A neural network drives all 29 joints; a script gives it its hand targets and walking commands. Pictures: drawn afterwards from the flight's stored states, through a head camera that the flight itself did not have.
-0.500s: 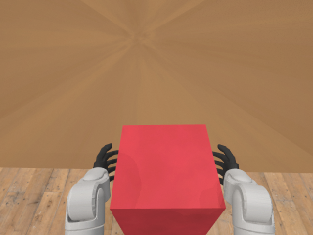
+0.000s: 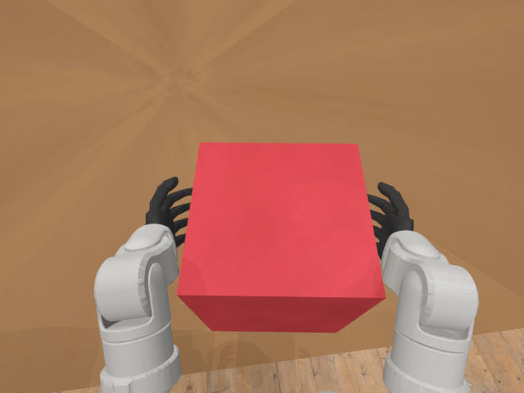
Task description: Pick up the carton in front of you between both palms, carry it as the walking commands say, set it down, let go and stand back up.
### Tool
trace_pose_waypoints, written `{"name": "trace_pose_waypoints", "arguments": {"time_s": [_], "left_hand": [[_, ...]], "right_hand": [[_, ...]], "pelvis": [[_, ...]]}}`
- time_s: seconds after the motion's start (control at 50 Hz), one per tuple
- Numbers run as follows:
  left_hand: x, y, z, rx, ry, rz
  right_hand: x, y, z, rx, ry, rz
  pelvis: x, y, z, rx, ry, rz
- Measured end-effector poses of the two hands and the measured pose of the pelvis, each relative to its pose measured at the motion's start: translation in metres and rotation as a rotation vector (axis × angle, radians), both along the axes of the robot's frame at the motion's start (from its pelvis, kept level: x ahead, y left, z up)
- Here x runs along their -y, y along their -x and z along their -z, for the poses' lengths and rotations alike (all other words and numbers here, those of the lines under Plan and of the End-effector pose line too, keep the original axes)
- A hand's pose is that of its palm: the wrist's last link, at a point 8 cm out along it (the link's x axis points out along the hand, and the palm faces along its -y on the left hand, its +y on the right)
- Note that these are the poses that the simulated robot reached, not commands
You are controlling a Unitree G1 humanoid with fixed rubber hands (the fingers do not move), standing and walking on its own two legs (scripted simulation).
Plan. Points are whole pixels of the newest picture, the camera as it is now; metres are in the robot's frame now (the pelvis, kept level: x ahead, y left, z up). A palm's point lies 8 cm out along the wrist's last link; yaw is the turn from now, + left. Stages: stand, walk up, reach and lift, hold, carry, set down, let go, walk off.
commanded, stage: carry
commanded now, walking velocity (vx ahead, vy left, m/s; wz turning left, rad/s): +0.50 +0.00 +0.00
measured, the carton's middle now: (275, 248) +0.33 -0.01 +0.06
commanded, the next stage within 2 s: none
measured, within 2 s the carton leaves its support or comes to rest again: neither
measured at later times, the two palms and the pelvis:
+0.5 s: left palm (198, 78) +0.70 +0.14 +0.12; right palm (337, 74) +0.73 -0.15 +0.11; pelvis +0.32 -0.04 +0.00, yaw +2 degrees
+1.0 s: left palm out of the picture +1.06 +0.11 +0.20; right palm out of the picture +1.04 -0.19 +0.20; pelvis +0.67 -0.01 +0.04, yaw +1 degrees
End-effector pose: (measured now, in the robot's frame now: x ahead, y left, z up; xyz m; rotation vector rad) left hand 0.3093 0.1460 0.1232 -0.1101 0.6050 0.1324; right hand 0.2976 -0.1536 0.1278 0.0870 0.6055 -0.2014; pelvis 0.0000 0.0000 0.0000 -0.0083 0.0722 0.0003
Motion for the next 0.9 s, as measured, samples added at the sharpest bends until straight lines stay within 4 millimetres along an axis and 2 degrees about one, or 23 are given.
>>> {"name": "trace_pose_waypoints", "arguments": {"time_s": [0.08,0.16,0.28,0.34,0.42,0.52,0.6,0.68,0.8,0.9], "left_hand": [[-0.001,-0.067,-0.019,0.030,-0.031,0.010],[0.002,-0.138,-0.028,0.017,-0.074,0.007],[0.012,-0.247,-0.020,-0.033,-0.140,-0.015],[0.011,-0.288,-0.006,-0.108,-0.150,-0.034],[0.007,-0.334,0.007,-0.169,-0.120,-0.069],[0.001,-0.401,0.002,-0.108,-0.077,-0.112],[-0.006,-0.461,-0.009,-0.031,-0.055,-0.117],[-0.011,-0.531,-0.013,0.019,-0.038,-0.078],[0.007,-0.619,-0.023,-0.059,-0.043,0.021],[0.028,-0.686,-0.053,-0.021,-0.035,0.063]], "right_hand": [[0.000,-0.071,-0.020,0.027,0.033,-0.032],[0.002,-0.148,-0.027,0.013,0.059,-0.071],[0.012,-0.270,-0.008,-0.030,0.059,-0.144],[0.011,-0.320,0.008,-0.102,0.046,-0.174],[0.006,-0.377,0.017,-0.163,0.022,-0.179],[0.000,-0.445,0.011,-0.104,-0.013,-0.156],[-0.006,-0.500,0.001,-0.029,-0.033,-0.127],[-0.011,-0.557,-0.007,0.019,-0.003,-0.095],[0.008,-0.613,-0.014,-0.062,0.022,-0.014],[0.027,-0.667,-0.046,-0.025,0.010,0.043]], "pelvis": [[0.002,-0.049,-0.004,-0.009,0.007,-0.014],[0.009,-0.105,0.000,-0.012,0.001,-0.025],[0.028,-0.197,0.027,-0.001,0.000,-0.046],[0.035,-0.229,0.024,-0.006,-0.005,-0.044],[0.041,-0.271,0.010,-0.024,-0.018,-0.043],[0.039,-0.332,0.002,-0.044,-0.029,-0.036],[0.029,-0.393,0.002,-0.051,-0.029,-0.024],[0.013,-0.461,0.010,-0.034,-0.043,-0.015],[-0.001,-0.533,-0.018,-0.029,-0.024,-0.021],[-0.001,-0.593,-0.037,-0.032,0.001,-0.016]]}}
